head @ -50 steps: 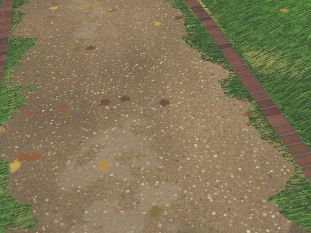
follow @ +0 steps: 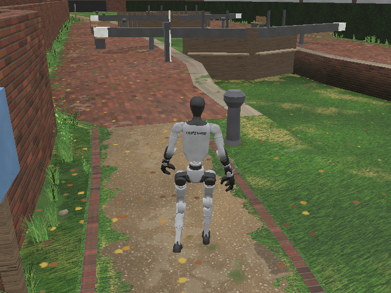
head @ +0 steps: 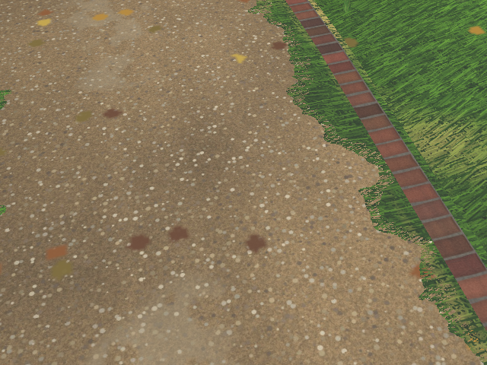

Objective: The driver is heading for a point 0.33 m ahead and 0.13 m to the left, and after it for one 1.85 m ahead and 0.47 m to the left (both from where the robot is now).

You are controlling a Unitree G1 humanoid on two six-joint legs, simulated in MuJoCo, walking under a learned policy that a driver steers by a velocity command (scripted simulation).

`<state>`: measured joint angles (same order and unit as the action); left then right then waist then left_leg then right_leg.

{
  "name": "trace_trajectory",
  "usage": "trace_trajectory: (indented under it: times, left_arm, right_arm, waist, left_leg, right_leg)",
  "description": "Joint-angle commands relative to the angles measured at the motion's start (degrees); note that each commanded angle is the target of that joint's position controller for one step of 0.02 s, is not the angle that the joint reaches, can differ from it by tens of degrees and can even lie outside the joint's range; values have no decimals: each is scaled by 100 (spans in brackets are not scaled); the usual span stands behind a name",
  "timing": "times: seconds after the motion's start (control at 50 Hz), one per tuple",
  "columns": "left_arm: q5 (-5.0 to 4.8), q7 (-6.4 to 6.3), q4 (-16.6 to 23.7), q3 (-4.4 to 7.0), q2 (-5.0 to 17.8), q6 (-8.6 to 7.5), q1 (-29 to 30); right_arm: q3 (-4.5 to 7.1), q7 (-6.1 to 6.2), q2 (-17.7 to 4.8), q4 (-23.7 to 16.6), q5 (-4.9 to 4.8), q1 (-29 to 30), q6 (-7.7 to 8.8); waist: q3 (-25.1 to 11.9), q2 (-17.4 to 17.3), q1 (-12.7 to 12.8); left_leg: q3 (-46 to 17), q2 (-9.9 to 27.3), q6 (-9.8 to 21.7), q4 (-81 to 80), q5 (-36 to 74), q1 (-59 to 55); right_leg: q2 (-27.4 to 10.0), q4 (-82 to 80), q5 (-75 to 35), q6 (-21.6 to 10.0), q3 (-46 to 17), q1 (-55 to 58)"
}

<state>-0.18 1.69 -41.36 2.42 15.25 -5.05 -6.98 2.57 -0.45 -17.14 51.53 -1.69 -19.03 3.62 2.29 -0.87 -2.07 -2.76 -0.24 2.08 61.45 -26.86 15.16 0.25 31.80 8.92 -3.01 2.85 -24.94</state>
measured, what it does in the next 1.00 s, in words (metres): walks ahead, turning left: left foot, then right foot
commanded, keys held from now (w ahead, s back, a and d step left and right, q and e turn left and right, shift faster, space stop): w+q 0.36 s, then q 0.24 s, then no key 0.18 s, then w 0.18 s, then no key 0.04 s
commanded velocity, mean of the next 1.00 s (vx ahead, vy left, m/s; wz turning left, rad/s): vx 0.33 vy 0.00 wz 0.36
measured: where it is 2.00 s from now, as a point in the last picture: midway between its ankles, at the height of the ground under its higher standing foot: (194, 306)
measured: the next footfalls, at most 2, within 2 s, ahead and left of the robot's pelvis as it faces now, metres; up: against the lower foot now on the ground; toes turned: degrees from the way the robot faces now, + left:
left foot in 0.46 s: +0.40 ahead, +0.17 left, +0.00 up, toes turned +16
right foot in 0.96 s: +0.54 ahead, -0.01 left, +0.00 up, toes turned +24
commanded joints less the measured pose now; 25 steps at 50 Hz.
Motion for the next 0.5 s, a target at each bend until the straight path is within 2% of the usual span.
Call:
trace_trajectory:
  times: [0.02,0.04,0.08,0.12,0.16,0.22,0.26,0.34,0.36,0.38,0.4,0.42,0.44,0.46,0.48,0.5]
  left_arm:
    - [59,-50,58,215,685,-42,-787]
    - [107,-52,46,190,587,-88,-640]
    - [98,-51,-48,203,546,-173,-568]
    - [118,-84,-160,247,655,-219,-600]
    - [137,-134,-263,272,706,-212,-677]
    - [113,-195,-334,278,770,-179,-660]
    - [85,-234,-433,301,846,-143,-835]
    - [-11,-256,-651,366,969,28,-1192]
    - [-39,-264,-674,384,1007,80,-1195]
    - [-47,-290,-646,399,1067,140,-1053]
    - [-60,-335,-598,423,1156,203,-954]
    - [-70,-383,-549,437,1213,269,-869]
    - [-95,-416,-492,428,1219,311,-749]
    - [-49,-423,-407,378,1122,263,-789]
    - [268,-307,-158,128,277,125,-1463]
    - [103,-219,-217,126,663,-44,-1377]
  right_arm:
    - [158,13,-676,-549,-17,445,168]
    - [176,15,-608,-497,-12,293,90]
    - [158,29,-391,-412,-26,120,-60]
    - [162,51,-315,-490,-7,315,-143]
    - [177,45,-299,-566,25,546,-148]
    - [152,-48,-215,-680,57,950,-96]
    - [99,-114,-108,-835,77,1378,-81]
    - [64,-245,-78,-1199,62,1961,-84]
    - [75,-282,-104,-1280,58,2012,-87]
    - [108,-316,-164,-1337,74,1953,-89]
    - [166,-336,-270,-1348,100,1755,-94]
    - [257,-340,-425,-1266,102,1254,-92]
    - [413,-300,-703,-1071,97,419,-75]
    - [585,-173,-1118,-932,119,-279,-105]
    - [660,-62,-1779,-1012,170,-117,-147]
    - [582,-86,-1528,-1260,200,-271,-126]
  waist:
    - [-555,405,481]
    - [-499,563,299]
    - [-381,560,171]
    - [-168,453,154]
    - [-58,384,199]
    - [54,381,314]
    - [193,302,500]
    - [385,255,689]
    - [379,292,655]
    - [351,364,529]
    - [138,505,383]
    - [-195,625,112]
    - [-652,554,-331]
    - [-1114,107,-672]
    - [-1771,-1532,104]
    - [-3100,-746,-286]
  left_leg:
    - [-293,628,47,730,758,2505]
    - [-357,767,15,579,1000,2140]
    - [-361,795,-75,412,1198,1922]
    - [-461,793,-158,121,1587,2207]
    - [-530,744,-218,-382,2164,2491]
    - [-234,668,-218,-1417,3064,2342]
    - [39,637,-178,-1933,3318,2279]
    - [305,562,10,-2496,2864,2638]
    - [396,511,84,-2565,2596,2638]
    - [557,370,167,-2661,2326,2436]
    - [789,131,250,-2639,2044,2035]
    - [950,-129,352,-2631,1880,1401]
    - [948,-363,520,-3012,2320,270]
    - [219,-21,797,-3327,3630,-1285]
    - [-2360,1654,1882,-2846,5953,-3542]
    - [-3769,2217,2478,-3403,5629,-3928]
  right_leg:
    - [-1687,-1810,268,-921,-2244,2455]
    - [-1563,-1995,17,-853,-1876,2072]
    - [-1486,-2303,-343,-877,-1356,1699]
    - [-1493,-2490,-688,-884,-927,1613]
    - [-1443,-2554,-973,-837,-520,1759]
    - [-1260,-2619,-1168,-656,138,1832]
    - [-1308,-2654,-1197,-609,388,1979]
    - [-1602,-2312,-1682,-572,616,2909]
    - [-1669,-2138,-2047,-535,666,3106]
    - [-1662,-1786,-3091,-456,778,3173]
    - [-1627,-1291,-4379,-367,851,3225]
    - [-1551,-544,-5316,-259,895,3178]
    - [-1341,562,-5318,-69,980,2823]
    - [-1015,2136,-3702,297,996,1682]
    - [111,4374,2624,759,713,-903]
    - [320,5278,3221,729,-710,-1199]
